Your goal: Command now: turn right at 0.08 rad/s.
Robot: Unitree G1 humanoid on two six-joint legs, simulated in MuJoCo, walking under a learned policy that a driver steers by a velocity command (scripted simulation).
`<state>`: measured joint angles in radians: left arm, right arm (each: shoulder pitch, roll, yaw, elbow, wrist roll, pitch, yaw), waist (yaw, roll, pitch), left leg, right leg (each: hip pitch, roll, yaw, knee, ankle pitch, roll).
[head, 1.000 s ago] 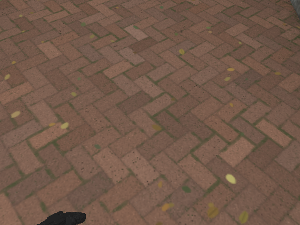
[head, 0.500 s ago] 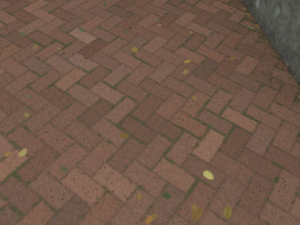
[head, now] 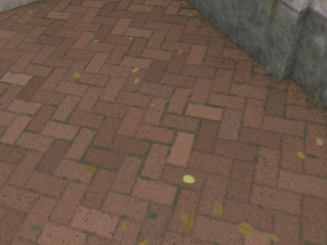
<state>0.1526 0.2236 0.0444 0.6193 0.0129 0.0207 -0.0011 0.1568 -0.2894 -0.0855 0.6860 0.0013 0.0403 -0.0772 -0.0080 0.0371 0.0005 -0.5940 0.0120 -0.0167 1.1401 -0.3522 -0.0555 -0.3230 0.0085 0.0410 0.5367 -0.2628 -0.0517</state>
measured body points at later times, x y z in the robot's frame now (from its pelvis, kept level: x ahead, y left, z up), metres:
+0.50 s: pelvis +0.11 +0.10 -0.01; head +0.12 +0.09 +0.44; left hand +0.09 +0.37 -0.13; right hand +0.30 -0.12 -0.11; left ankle +0.11 +0.21 -0.74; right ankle +0.01 -0.08 -0.73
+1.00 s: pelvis +0.36 +0.18 -0.02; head +0.38 +0.18 +0.43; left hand +0.42 +0.50 -0.09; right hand +0.53 -0.05 -0.13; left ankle +0.14 +0.22 -0.66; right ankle +0.47 +0.14 -0.74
